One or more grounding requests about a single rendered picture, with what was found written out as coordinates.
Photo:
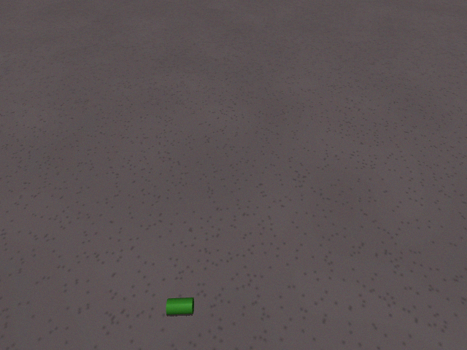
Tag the can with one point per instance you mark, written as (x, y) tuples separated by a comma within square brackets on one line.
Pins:
[(180, 305)]

